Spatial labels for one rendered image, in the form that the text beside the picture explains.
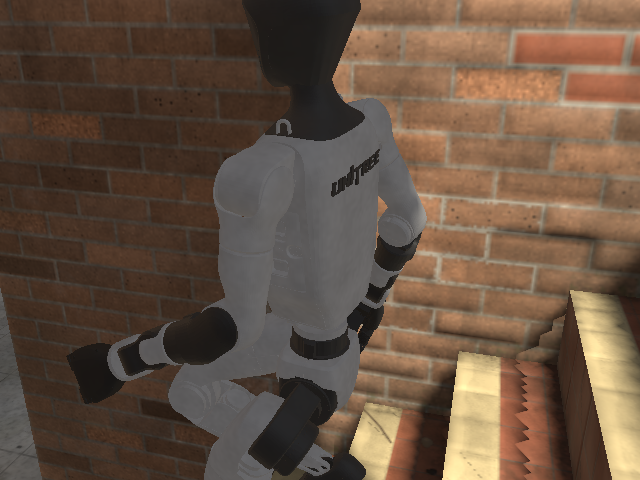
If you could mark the robot left forearm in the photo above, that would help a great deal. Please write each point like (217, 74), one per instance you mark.
(197, 339)

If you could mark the robot right forearm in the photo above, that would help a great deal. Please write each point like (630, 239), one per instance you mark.
(387, 264)

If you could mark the right robot upper arm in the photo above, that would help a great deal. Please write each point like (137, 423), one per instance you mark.
(405, 218)

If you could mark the right robot hand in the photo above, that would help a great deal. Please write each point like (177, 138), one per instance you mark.
(369, 317)

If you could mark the robot right foot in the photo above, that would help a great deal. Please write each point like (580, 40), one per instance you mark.
(343, 466)

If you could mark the robot right thigh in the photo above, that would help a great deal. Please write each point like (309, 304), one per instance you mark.
(195, 389)

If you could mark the left robot upper arm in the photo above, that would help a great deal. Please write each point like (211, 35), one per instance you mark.
(256, 183)

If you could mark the left robot hand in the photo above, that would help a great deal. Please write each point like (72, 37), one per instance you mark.
(92, 372)

